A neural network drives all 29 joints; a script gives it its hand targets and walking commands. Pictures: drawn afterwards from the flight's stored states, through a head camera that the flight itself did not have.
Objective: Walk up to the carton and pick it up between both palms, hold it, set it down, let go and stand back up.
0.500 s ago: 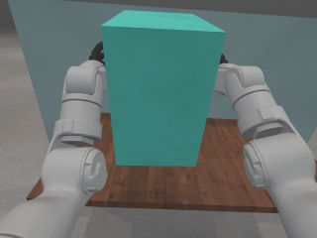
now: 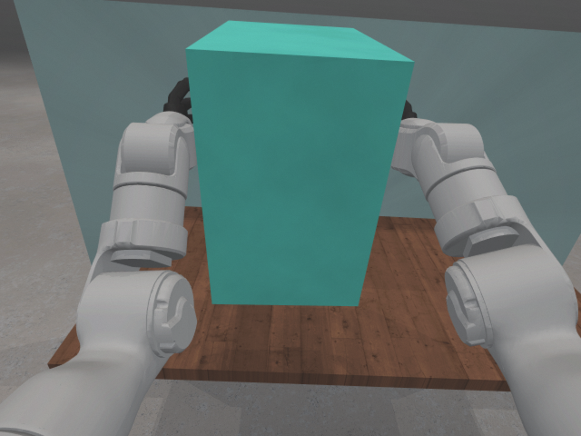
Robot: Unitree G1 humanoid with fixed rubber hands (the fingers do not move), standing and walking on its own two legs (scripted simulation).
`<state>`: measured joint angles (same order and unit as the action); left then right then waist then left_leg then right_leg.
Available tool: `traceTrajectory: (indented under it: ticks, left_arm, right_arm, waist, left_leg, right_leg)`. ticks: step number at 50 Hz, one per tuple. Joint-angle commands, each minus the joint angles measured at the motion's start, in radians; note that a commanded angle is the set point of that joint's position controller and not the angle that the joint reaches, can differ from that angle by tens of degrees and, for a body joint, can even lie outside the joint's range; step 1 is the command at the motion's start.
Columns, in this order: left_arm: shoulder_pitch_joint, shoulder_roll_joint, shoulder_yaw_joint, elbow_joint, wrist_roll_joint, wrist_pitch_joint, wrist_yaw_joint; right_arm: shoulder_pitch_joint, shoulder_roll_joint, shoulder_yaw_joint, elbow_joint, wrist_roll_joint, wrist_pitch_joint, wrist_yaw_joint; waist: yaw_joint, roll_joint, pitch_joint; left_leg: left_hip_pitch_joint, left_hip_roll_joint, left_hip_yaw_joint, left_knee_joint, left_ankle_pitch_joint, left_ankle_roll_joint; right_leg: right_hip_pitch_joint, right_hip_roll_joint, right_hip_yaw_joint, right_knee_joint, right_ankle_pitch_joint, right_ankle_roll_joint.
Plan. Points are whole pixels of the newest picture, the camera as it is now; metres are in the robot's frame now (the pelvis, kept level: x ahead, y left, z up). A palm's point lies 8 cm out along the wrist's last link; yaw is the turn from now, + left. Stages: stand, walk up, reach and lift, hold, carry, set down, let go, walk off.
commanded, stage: hold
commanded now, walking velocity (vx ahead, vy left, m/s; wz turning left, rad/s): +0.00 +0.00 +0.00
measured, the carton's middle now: (289, 153) +0.40 +0.00 +0.31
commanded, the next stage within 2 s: none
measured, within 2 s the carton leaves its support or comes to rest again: neither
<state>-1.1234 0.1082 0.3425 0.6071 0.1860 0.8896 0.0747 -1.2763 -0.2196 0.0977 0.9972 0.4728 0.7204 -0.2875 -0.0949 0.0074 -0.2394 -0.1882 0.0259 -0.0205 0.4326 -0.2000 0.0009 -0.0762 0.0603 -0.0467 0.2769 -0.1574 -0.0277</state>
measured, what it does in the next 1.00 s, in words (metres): stands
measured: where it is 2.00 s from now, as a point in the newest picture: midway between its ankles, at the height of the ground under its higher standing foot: outside the picture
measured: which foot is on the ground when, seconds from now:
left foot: down 0.00-1.00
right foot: down 0.00-1.00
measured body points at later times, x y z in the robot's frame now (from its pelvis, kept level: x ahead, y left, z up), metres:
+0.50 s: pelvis +0.00 +0.00 +0.00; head -0.11 +0.02 +0.43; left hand +0.38 +0.14 +0.34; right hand +0.37 -0.14 +0.35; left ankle +0.02 +0.11 -0.75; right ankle +0.00 -0.10 -0.75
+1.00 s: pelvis +0.00 +0.00 +0.00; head -0.12 +0.02 +0.43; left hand +0.38 +0.14 +0.35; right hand +0.37 -0.14 +0.35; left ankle +0.02 +0.11 -0.75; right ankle +0.00 -0.10 -0.75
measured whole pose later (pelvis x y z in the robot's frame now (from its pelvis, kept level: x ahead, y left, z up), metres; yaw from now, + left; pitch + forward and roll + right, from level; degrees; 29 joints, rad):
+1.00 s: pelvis +0.00 +0.00 +0.00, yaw +0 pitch -3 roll -2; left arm -1.14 0.12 0.34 0.62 0.19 0.89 0.07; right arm -1.29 -0.22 0.08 1.02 0.46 0.72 -0.28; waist -0.09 0.01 -0.24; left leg -0.19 0.02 -0.02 0.43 -0.19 0.00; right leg -0.08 0.06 -0.05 0.28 -0.15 -0.03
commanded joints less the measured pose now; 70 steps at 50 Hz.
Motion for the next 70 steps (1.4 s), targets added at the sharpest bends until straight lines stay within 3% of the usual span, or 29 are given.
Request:
traceTrajectory:
  ticks: [1, 7, 13, 20, 24, 27, 33, 37, 38, 44, 48, 53, 61, 70]
  left_arm:
    - [-0.805, -0.610, -0.297, -0.161, -0.191, -0.064, -0.131]
    - [-0.817, -0.602, -0.287, -0.145, -0.189, -0.062, -0.127]
    - [-0.784, -0.593, -0.275, -0.149, -0.183, -0.059, -0.134]
    - [-0.783, -0.615, -0.308, -0.168, -0.198, -0.055, -0.137]
    - [-0.799, -0.615, -0.304, -0.159, -0.197, -0.055, -0.135]
    - [-0.808, -0.605, -0.291, -0.156, -0.189, -0.061, -0.134]
    - [-0.839, -0.613, -0.296, -0.159, -0.194, -0.065, -0.126]
    - [-0.820, -0.583, -0.255, -0.091, -0.174, -0.063, -0.130]
    - [-0.815, -0.597, -0.263, -0.102, -0.172, -0.064, -0.133]
    - [-0.797, -0.587, -0.259, -0.105, -0.171, -0.065, -0.138]
    - [-0.824, -0.614, -0.292, -0.124, -0.190, -0.067, -0.135]
    - [-0.817, -0.598, -0.273, -0.119, -0.185, -0.069, -0.133]
    - [-0.824, -0.607, -0.288, -0.125, -0.186, -0.067, -0.126]
    - [-0.787, -0.609, -0.285, -0.138, -0.188, -0.061, -0.135]
  right_arm:
    - [-0.848, 0.660, 0.059, -0.416, 0.163, -0.062, 0.121]
    - [-0.849, 0.663, 0.054, -0.395, 0.163, -0.057, 0.124]
    - [-0.832, 0.655, 0.058, -0.406, 0.165, -0.056, 0.122]
    - [-0.837, 0.653, 0.061, -0.429, 0.166, -0.057, 0.119]
    - [-0.830, 0.652, 0.055, -0.405, 0.162, -0.052, 0.122]
    - [-0.849, 0.659, 0.057, -0.407, 0.160, -0.056, 0.125]
    - [-0.861, 0.663, 0.043, -0.389, 0.156, -0.058, 0.128]
    - [-0.848, 0.649, 0.025, -0.333, 0.140, -0.053, 0.131]
    - [-0.841, 0.647, 0.017, -0.329, 0.139, -0.057, 0.131]
    - [-0.835, 0.640, 0.031, -0.348, 0.147, -0.060, 0.126]
    - [-0.858, 0.642, 0.027, -0.372, 0.145, -0.066, 0.127]
    - [-0.854, 0.654, 0.039, -0.372, 0.152, -0.063, 0.129]
    - [-0.853, 0.655, 0.041, -0.373, 0.150, -0.063, 0.132]
    - [-0.832, 0.647, 0.055, -0.396, 0.158, -0.060, 0.124]
  waist:
    - [-0.008, 0.061, -0.316]
    - [-0.002, 0.054, -0.297]
    - [0.003, 0.047, -0.306]
    - [-0.014, 0.058, -0.308]
    - [-0.018, 0.061, -0.289]
    - [0.001, 0.057, -0.283]
    - [-0.005, 0.062, -0.315]
    - [0.003, 0.040, -0.257]
    - [-0.001, 0.059, -0.265]
    - [-0.001, 0.050, -0.267]
    - [-0.019, 0.066, -0.289]
    - [-0.001, 0.048, -0.285]
    - [-0.005, 0.065, -0.288]
    - [-0.006, 0.053, -0.292]
  left_leg:
    - [0.110, -0.030, -0.050, -0.045, 0.203, -0.045]
    - [0.092, -0.030, -0.050, -0.045, 0.166, -0.040]
    - [0.094, -0.030, -0.049, -0.044, 0.204, -0.041]
    - [0.109, -0.029, -0.053, -0.043, 0.226, -0.045]
    - [0.095, -0.029, -0.050, -0.048, 0.185, -0.048]
    - [0.083, -0.029, -0.051, -0.049, 0.172, -0.043]
    - [0.094, -0.030, -0.050, -0.046, 0.164, -0.044]
    - [0.061, -0.029, -0.047, -0.066, 0.109, -0.035]
    - [0.067, -0.027, -0.050, -0.064, 0.120, -0.036]
    - [0.091, -0.029, -0.047, -0.059, 0.171, -0.039]
    - [0.094, -0.028, -0.050, -0.056, 0.163, -0.043]
    - [0.082, -0.029, -0.049, -0.053, 0.163, -0.042]
    - [0.081, -0.027, -0.048, -0.053, 0.149, -0.043]
    - [0.091, -0.029, -0.050, -0.044, 0.196, -0.047]
  right_leg:
    - [0.069, 0.004, 0.089, -0.015, 0.218, 0.069]
    - [0.054, 0.000, 0.095, -0.021, 0.179, 0.068]
    - [0.074, 0.007, 0.091, -0.008, 0.234, 0.069]
    - [0.073, 0.013, 0.083, -0.007, 0.246, 0.068]
    - [0.057, 0.010, 0.086, -0.014, 0.201, 0.065]
    - [0.056, 0.005, 0.091, -0.015, 0.182, 0.064]
    - [0.045, 0.006, 0.092, -0.021, 0.167, 0.065]
    - [0.041, -0.003, 0.098, -0.034, 0.113, 0.062]
    - [0.042, -0.003, 0.095, -0.032, 0.123, 0.059]
    - [0.063, 0.006, 0.086, -0.021, 0.190, 0.065]
    - [0.050, 0.010, 0.082, -0.023, 0.171, 0.061]
    - [0.061, 0.004, 0.090, -0.024, 0.174, 0.065]
    - [0.049, 0.005, 0.086, -0.024, 0.148, 0.063]
    - [0.074, 0.008, 0.089, -0.012, 0.219, 0.066]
